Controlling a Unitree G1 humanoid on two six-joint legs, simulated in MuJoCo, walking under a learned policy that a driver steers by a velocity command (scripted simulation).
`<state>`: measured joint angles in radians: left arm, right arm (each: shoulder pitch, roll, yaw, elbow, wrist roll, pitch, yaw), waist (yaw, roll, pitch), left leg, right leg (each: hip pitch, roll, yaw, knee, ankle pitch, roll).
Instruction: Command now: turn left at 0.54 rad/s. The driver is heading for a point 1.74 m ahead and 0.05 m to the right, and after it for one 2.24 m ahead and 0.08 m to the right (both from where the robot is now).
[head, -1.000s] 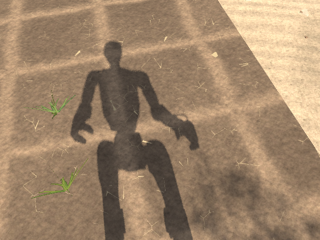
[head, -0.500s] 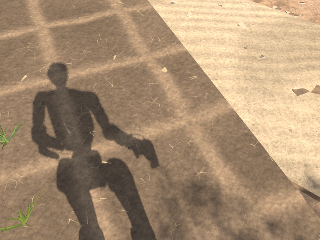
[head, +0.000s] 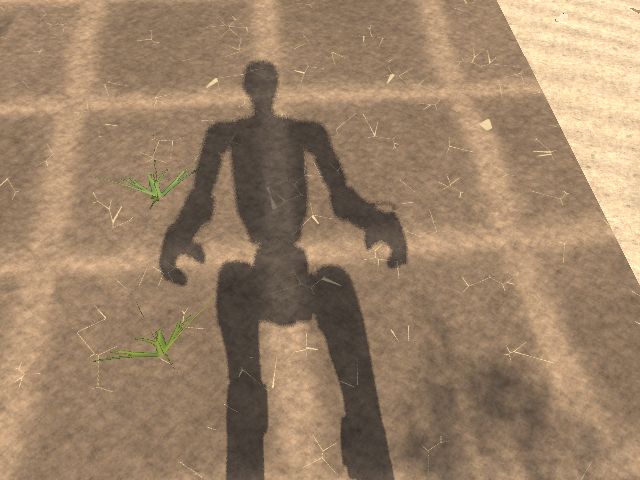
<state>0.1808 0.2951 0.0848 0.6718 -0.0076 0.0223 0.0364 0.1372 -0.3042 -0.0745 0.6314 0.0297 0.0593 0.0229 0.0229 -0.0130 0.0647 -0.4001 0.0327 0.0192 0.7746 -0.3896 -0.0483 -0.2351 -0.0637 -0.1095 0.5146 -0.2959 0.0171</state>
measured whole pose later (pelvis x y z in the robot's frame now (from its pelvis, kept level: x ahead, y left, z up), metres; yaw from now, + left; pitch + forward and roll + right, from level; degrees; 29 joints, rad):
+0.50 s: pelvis +0.01 +0.02 +0.00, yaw +13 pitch +1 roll +0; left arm 0.15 0.28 0.07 0.71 0.00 0.00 0.01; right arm 0.15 -0.28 -0.04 0.64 -0.01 0.03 -0.02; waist 0.00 -0.01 0.02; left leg -0.29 -0.11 -0.15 0.53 -0.25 0.05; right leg -0.30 -0.01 0.06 0.56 -0.25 0.06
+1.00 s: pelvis +0.07 -0.01 +0.01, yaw -1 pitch +2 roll +1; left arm 0.17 0.31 0.06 0.61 -0.02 -0.01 -0.03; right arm 0.35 -0.30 -0.07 0.72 0.00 -0.05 -0.02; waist -0.07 -0.02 0.00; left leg -0.09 0.01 0.06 0.36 -0.30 0.00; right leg -0.58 -0.06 0.02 0.93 -0.31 0.02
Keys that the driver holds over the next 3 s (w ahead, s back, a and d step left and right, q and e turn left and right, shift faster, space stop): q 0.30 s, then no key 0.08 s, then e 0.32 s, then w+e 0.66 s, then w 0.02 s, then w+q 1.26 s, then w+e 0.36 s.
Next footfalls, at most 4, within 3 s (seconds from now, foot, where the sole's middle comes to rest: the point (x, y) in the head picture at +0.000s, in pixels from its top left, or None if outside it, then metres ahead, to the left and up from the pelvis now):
0.04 left None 0.05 0.12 -0.77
0.50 right None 0.09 -0.10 -0.77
1.12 right None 0.23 -0.17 -0.77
1.64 left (359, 406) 0.59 -0.06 -0.77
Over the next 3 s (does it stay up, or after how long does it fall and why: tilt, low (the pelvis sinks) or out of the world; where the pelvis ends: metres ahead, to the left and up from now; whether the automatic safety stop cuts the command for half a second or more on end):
stays up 1.12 -0.04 0.01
